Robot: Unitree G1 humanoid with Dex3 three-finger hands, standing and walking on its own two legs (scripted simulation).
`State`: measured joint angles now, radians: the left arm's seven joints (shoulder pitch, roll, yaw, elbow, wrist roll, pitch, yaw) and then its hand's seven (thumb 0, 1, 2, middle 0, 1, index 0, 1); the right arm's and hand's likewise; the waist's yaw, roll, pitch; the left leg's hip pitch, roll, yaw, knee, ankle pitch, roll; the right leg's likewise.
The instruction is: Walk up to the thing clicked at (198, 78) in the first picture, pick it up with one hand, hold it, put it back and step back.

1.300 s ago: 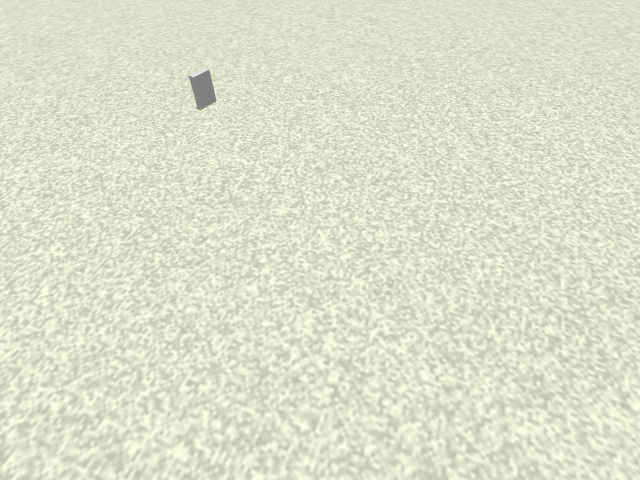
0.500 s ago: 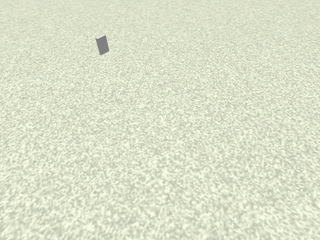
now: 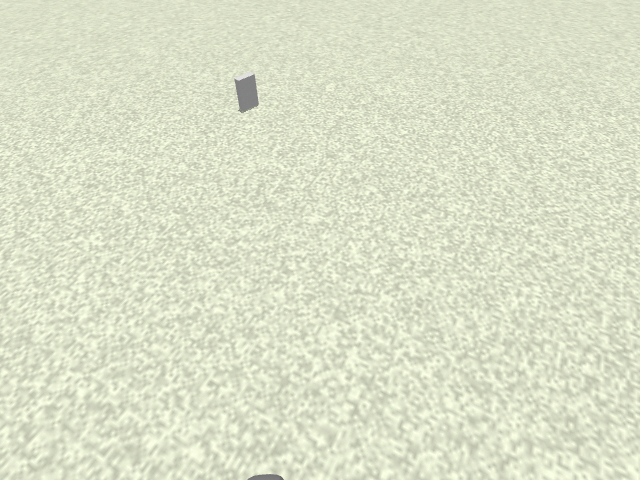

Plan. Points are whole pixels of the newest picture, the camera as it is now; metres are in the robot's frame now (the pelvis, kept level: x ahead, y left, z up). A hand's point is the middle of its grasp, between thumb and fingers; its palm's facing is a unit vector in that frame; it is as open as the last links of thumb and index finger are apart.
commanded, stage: walk up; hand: left
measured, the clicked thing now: (247, 91) +2.25 +0.53 -0.69
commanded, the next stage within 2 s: none
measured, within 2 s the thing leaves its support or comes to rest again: neither
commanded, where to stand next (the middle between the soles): +1.93 +0.29 m, yaw +9 degrees
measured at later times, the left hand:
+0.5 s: hand (111, 350) +0.34 +0.39 -0.15, palm faces +0.00 -0.96 -0.29, open 7.4 cm
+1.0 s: hand (145, 243) +0.58 +0.41 -0.15, palm faces +0.17 -0.91 -0.37, open 7.4 cm
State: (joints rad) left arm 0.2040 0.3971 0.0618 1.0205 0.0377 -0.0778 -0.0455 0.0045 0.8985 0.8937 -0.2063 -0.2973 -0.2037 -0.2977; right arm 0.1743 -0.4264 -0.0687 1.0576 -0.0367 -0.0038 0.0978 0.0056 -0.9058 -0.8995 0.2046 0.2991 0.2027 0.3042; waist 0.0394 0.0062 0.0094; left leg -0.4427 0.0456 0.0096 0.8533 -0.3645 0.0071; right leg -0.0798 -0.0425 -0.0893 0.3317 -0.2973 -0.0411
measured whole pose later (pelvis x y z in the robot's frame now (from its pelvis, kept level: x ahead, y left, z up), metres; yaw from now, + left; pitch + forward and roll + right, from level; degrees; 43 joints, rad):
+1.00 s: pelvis +0.59 +0.13 -0.01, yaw +10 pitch -2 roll -2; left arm 0.29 0.41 0.06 0.94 0.02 -0.09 -0.07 0.01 0.90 0.89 -0.20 -0.30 -0.20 -0.30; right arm 0.14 -0.45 -0.08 0.85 -0.01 -0.07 0.09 0.00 -0.91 -0.90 0.20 0.30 0.20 0.30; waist 0.05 0.04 0.05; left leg -0.58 0.11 -0.01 0.77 -0.14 0.00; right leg -0.05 0.00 -0.15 0.38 -0.31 -0.02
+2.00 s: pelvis +1.15 +0.17 -0.01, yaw +9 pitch -3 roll -2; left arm 0.33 0.39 0.05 0.89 0.02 -0.09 -0.04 0.01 0.90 0.89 -0.20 -0.30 -0.20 -0.30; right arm 0.21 -0.42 -0.06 0.88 -0.01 -0.03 0.08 0.00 -0.91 -0.90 0.20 0.30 0.20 0.30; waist 0.03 0.06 0.08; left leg -0.54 0.08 -0.02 0.73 -0.10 0.00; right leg -0.03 0.06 -0.11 0.37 -0.30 -0.06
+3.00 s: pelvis +1.53 +0.18 -0.01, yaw +11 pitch -4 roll -1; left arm 0.34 0.37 0.05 0.87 0.02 -0.09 -0.03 0.01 0.90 0.89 -0.21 -0.30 -0.20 -0.30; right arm 0.31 -0.44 -0.08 0.92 -0.01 -0.01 0.07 0.00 -0.91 -0.90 0.20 0.30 0.20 0.30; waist 0.02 0.08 0.07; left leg -0.51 0.05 -0.09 0.85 -0.17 -0.01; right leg -0.10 0.01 -0.12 0.39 -0.22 -0.04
